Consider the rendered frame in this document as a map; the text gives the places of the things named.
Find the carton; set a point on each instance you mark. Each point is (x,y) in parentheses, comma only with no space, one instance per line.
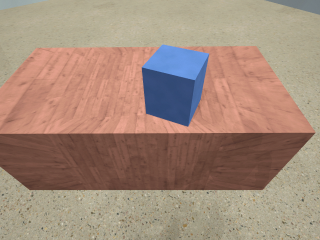
(173,80)

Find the pedestal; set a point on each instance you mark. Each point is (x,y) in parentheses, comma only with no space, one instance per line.
(74,118)

